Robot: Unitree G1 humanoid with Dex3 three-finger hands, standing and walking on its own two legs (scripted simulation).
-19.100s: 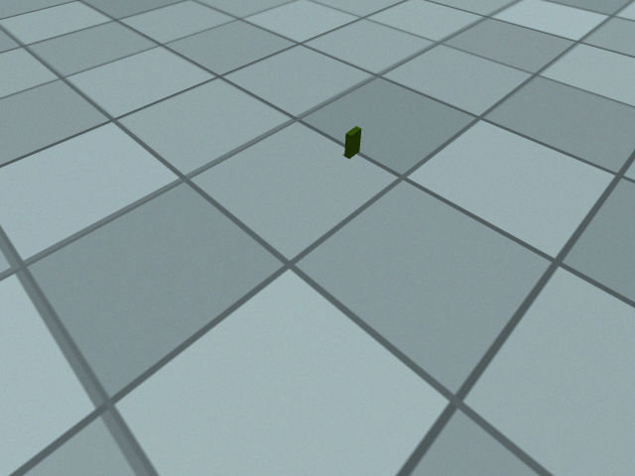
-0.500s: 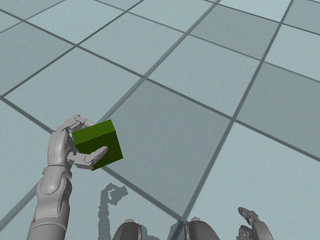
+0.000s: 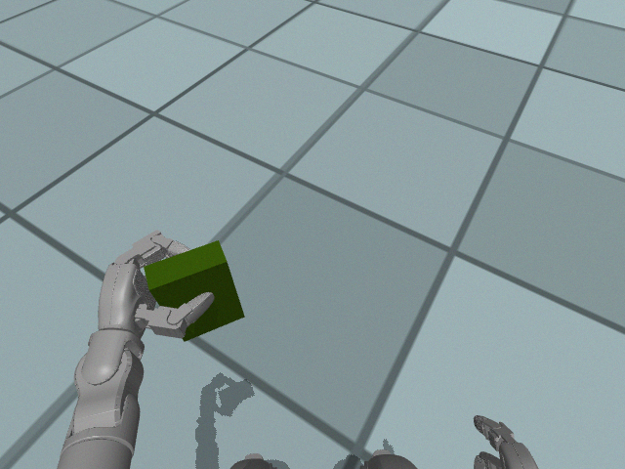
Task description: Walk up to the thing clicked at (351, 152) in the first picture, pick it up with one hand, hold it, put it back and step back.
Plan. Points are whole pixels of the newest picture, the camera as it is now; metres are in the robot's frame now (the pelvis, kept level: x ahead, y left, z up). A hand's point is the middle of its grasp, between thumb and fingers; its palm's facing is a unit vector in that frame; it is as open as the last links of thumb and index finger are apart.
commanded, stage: hold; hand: left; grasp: from the side
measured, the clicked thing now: (200, 294) +0.34 +0.15 +0.02
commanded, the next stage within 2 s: none
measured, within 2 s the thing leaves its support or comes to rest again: neither
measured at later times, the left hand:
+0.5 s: hand (182, 280) +0.34 +0.16 +0.07, palm faces +0.00 -1.00 +0.01, open 8.2 cm
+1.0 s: hand (174, 290) +0.32 +0.17 +0.07, palm faces -0.01 -1.00 +0.00, open 8.2 cm
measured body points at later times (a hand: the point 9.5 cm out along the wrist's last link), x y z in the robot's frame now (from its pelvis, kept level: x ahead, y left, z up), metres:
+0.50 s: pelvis +0.01 -0.01 +0.01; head +0.05 -0.01 +0.46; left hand +0.33 +0.22 +0.07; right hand +0.13 -0.26 -0.10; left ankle +0.01 +0.12 -0.69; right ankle +0.01 -0.13 -0.69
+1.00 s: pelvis +0.01 -0.01 +0.02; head +0.05 -0.01 +0.46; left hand +0.32 +0.22 +0.07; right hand +0.14 -0.26 -0.09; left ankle +0.01 +0.12 -0.69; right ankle +0.01 -0.13 -0.69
